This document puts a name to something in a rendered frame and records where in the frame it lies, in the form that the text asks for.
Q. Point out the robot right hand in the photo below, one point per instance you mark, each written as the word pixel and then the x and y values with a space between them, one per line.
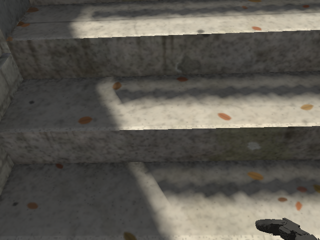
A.
pixel 284 228

